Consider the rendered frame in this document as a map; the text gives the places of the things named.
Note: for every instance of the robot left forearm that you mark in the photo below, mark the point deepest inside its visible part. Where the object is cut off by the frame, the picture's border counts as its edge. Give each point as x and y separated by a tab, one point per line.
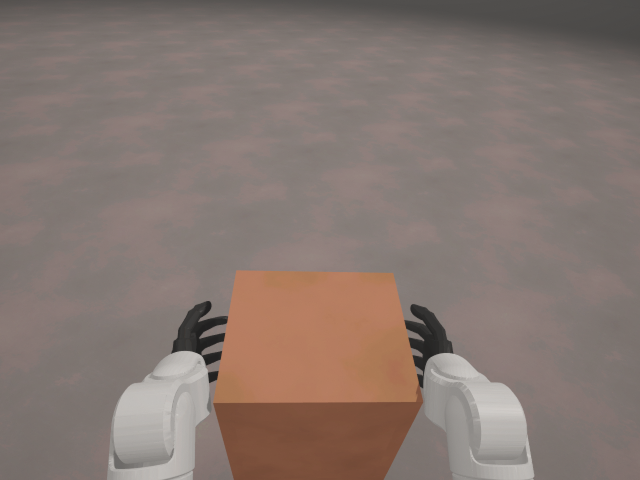
153	425

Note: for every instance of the carton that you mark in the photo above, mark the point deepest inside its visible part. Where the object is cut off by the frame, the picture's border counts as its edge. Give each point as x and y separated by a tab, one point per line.
317	379

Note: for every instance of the robot right hand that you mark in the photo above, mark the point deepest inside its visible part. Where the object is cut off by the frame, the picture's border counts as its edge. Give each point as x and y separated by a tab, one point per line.
434	335

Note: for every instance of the robot right forearm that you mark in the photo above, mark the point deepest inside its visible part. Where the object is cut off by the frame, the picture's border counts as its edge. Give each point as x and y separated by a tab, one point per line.
484	421

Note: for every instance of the robot left hand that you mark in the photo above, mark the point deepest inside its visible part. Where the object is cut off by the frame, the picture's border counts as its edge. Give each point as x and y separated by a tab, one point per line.
190	331

